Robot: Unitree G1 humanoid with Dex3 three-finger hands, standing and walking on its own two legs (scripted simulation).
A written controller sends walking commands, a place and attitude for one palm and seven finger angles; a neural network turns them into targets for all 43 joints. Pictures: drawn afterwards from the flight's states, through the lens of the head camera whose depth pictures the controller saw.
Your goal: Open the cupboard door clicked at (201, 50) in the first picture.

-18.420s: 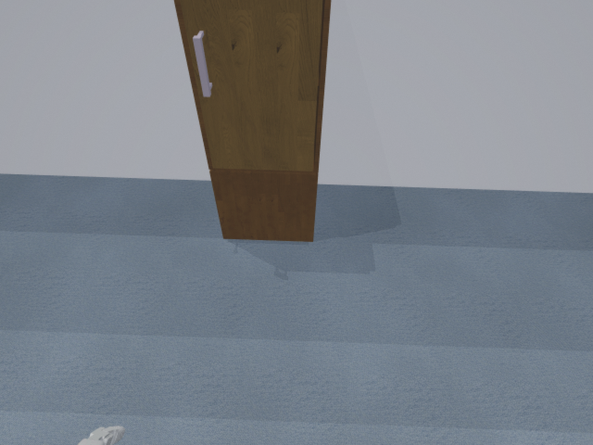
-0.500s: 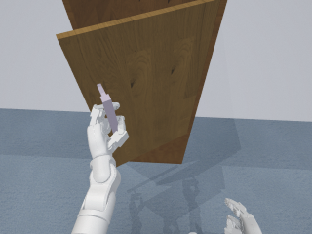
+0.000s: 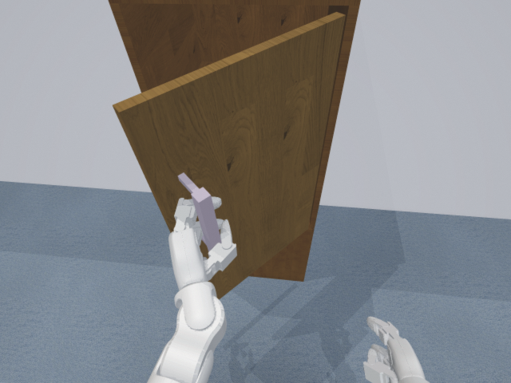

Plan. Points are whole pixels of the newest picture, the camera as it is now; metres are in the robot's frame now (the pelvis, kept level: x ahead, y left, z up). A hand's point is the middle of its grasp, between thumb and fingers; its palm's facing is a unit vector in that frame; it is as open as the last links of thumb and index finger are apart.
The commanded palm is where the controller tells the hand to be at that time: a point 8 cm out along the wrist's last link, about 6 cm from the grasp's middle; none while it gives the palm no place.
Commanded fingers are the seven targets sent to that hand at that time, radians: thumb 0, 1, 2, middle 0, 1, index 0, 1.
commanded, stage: open thumb and fingers to let go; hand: left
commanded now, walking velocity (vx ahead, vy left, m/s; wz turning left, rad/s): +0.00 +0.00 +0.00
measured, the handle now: (202, 219) +0.34 +0.11 +0.08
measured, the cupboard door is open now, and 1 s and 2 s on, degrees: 47 46 47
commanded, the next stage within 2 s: slide the hand sideways off the handle in 0.68 s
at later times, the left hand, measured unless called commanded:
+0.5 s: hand (220, 245) +0.30 +0.07 +0.08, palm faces +0.32 -0.95 +0.00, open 13.9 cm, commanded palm +0.26 +0.11 +0.07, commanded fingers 0.00 -0.50 0.30 -0.21 -0.65 -0.21 -0.65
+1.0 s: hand (212, 262) +0.28 +0.08 +0.07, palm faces -0.17 -0.98 -0.10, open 16.4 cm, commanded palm +0.26 +0.11 +0.07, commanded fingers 0.00 -0.50 0.30 -0.15 -0.30 -0.15 -0.30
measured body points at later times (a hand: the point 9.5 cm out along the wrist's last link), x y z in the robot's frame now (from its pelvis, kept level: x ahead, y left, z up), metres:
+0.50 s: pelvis -0.03 +0.02 +0.00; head -0.01 +0.00 +0.45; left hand +0.28 +0.12 +0.08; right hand +0.13 -0.21 -0.10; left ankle -0.02 +0.16 -0.70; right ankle +0.01 -0.09 -0.70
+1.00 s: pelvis -0.04 +0.04 -0.01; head -0.01 +0.03 +0.44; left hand +0.28 +0.14 +0.08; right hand +0.12 -0.17 -0.11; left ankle -0.02 +0.16 -0.70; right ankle +0.01 -0.09 -0.70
